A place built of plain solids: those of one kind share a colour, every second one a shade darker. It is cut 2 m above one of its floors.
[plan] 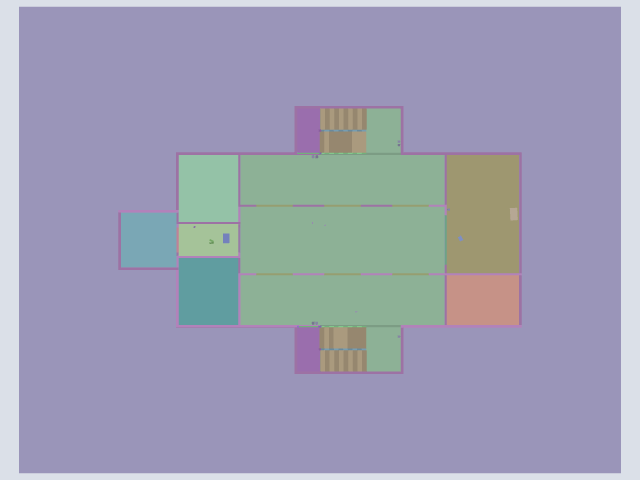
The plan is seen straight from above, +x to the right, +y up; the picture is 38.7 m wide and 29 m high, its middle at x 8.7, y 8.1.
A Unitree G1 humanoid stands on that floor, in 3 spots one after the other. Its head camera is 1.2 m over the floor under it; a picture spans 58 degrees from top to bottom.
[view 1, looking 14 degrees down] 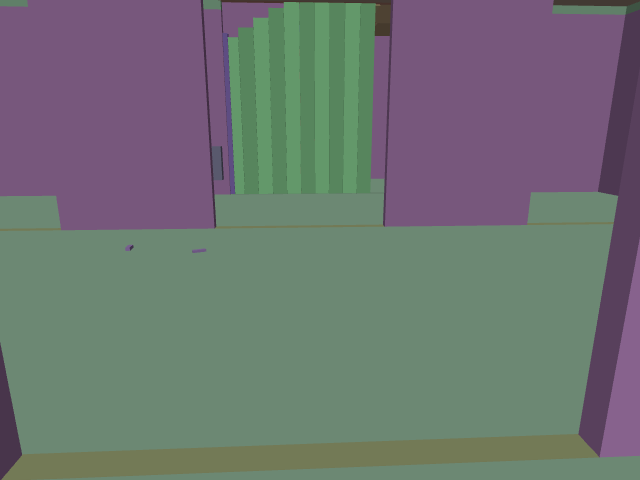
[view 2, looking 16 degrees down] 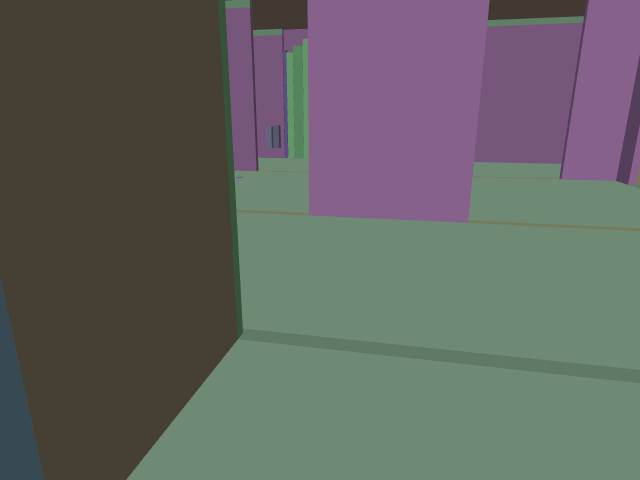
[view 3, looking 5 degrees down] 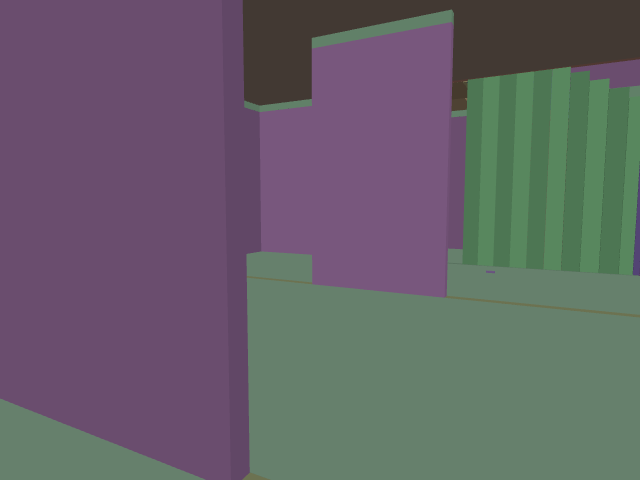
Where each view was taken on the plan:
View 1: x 10.03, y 4.62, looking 87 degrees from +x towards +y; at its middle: floor_crypt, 4.96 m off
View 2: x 12.40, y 0.80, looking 102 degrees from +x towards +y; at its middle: floor_crypt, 4.36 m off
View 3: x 10.03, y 11.57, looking -62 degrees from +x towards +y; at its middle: wall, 6.23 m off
